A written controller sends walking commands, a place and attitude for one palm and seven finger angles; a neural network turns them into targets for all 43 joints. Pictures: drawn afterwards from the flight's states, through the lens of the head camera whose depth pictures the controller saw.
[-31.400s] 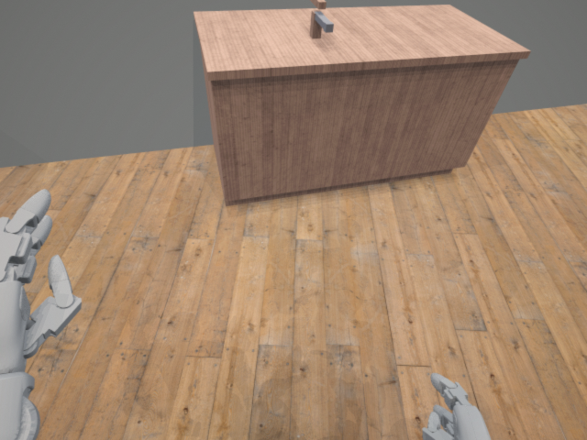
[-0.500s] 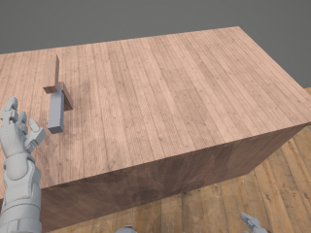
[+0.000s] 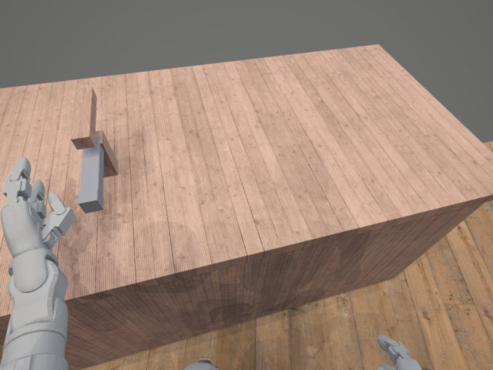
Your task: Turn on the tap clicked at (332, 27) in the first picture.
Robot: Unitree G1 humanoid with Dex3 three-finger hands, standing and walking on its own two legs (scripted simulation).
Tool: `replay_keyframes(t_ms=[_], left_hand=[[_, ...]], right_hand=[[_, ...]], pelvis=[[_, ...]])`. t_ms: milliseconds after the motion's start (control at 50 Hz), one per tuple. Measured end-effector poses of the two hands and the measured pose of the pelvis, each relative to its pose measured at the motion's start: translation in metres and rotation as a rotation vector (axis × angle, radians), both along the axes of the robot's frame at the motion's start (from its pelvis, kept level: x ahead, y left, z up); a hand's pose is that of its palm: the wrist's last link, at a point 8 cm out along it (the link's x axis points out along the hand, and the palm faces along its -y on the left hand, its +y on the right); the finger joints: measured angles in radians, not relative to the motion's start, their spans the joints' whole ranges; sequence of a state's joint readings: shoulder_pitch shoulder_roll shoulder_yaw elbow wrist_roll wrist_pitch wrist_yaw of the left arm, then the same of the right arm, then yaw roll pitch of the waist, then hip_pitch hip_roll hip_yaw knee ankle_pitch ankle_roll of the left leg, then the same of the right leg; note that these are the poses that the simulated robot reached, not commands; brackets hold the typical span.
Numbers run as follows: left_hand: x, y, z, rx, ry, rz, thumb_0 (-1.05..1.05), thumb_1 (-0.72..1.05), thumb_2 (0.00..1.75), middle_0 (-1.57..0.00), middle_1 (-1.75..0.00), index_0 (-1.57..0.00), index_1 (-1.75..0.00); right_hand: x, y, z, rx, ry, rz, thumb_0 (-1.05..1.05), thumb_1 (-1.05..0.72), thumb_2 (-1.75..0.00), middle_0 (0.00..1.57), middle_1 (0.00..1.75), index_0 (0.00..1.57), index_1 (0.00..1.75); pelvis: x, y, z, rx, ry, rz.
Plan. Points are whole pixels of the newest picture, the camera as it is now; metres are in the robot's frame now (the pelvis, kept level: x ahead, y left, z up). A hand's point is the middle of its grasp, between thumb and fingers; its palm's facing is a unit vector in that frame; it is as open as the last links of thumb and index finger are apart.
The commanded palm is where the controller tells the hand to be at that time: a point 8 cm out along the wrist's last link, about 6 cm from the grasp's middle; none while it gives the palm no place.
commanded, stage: push the lever round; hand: left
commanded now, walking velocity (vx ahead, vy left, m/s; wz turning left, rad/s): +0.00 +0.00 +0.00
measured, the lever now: (91, 200) +0.36 +0.27 +0.07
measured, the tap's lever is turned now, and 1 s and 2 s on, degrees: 0 13 43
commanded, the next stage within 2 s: none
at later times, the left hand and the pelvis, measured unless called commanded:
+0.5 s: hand (88, 211) +0.34 +0.28 +0.06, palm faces +0.51 -0.86 -0.07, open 7.8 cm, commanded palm +0.30 +0.30 +0.06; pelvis +0.00 +0.00 +0.00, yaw +0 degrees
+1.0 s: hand (104, 208) +0.35 +0.25 +0.06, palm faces +0.58 -0.82 -0.05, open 7.8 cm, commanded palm +0.30 +0.27 +0.06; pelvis +0.00 -0.01 +0.00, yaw +0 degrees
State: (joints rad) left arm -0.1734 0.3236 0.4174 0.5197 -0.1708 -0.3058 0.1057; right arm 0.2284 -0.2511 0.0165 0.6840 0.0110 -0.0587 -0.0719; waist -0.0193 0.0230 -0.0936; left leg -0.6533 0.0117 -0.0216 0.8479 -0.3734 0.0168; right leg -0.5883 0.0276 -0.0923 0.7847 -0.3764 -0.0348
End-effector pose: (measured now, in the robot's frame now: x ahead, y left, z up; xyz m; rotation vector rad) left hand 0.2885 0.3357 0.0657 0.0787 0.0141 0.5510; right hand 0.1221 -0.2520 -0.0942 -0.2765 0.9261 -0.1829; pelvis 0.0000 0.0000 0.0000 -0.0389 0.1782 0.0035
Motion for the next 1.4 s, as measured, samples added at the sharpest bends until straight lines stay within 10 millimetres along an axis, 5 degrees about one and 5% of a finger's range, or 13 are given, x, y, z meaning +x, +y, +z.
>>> replay_keyframes(t_ms=[920,1400], left_hand=[[0.008,-0.049,-0.004,-0.019,-0.020,0.045,0.02,0.91,0.90,-0.15,-0.15,-0.16,-0.15],[0.031,-0.090,-0.005,-0.024,-0.004,0.143,0.01,0.90,0.90,-0.15,-0.15,-0.16,-0.15]], right_hand=[[0.002,-0.003,-0.002,0.021,-0.004,0.015,0.01,-0.90,-0.90,0.20,0.30,0.21,0.30],[0.007,0.003,-0.007,0.043,0.012,0.028,0.01,-0.90,-0.90,0.20,0.30,0.21,0.30]], pelvis=[[0.000,-0.005,-0.001,0.006,-0.009,0.004],[0.001,-0.007,-0.002,0.009,-0.001,0.007]])
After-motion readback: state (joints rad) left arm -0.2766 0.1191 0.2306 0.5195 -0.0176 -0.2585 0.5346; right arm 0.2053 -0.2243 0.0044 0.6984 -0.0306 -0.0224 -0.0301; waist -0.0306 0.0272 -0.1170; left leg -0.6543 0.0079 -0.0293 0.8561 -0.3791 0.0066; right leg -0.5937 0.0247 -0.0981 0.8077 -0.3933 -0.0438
